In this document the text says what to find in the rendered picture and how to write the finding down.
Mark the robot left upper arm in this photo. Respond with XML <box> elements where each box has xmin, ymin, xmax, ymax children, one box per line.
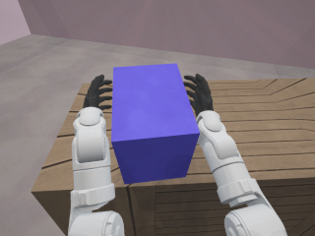
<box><xmin>69</xmin><ymin>210</ymin><xmax>125</xmax><ymax>236</ymax></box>

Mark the robot right upper arm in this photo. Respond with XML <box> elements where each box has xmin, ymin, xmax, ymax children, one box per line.
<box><xmin>224</xmin><ymin>204</ymin><xmax>286</xmax><ymax>236</ymax></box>

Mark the right robot forearm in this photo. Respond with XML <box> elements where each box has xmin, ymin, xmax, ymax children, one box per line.
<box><xmin>196</xmin><ymin>110</ymin><xmax>287</xmax><ymax>236</ymax></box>

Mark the left robot hand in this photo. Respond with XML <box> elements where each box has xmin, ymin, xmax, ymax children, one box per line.
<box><xmin>83</xmin><ymin>74</ymin><xmax>113</xmax><ymax>111</ymax></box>

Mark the right robot hand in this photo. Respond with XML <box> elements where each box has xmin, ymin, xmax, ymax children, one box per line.
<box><xmin>183</xmin><ymin>74</ymin><xmax>214</xmax><ymax>117</ymax></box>

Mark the left robot forearm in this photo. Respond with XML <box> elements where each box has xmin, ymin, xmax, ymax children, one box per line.
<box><xmin>68</xmin><ymin>107</ymin><xmax>115</xmax><ymax>236</ymax></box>

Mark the carton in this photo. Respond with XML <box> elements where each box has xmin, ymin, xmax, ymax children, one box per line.
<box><xmin>111</xmin><ymin>63</ymin><xmax>200</xmax><ymax>185</ymax></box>

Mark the pedestal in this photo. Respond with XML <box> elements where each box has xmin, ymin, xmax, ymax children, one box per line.
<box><xmin>31</xmin><ymin>78</ymin><xmax>315</xmax><ymax>236</ymax></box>

